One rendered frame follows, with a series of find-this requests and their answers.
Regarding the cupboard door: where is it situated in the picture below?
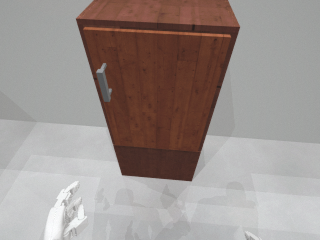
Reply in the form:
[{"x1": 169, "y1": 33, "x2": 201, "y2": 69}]
[{"x1": 83, "y1": 27, "x2": 231, "y2": 152}]

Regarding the robot left hand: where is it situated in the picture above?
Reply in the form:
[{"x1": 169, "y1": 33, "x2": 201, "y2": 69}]
[{"x1": 43, "y1": 181, "x2": 89, "y2": 240}]

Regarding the handle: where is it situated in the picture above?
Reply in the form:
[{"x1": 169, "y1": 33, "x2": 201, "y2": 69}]
[{"x1": 96, "y1": 63, "x2": 112, "y2": 102}]

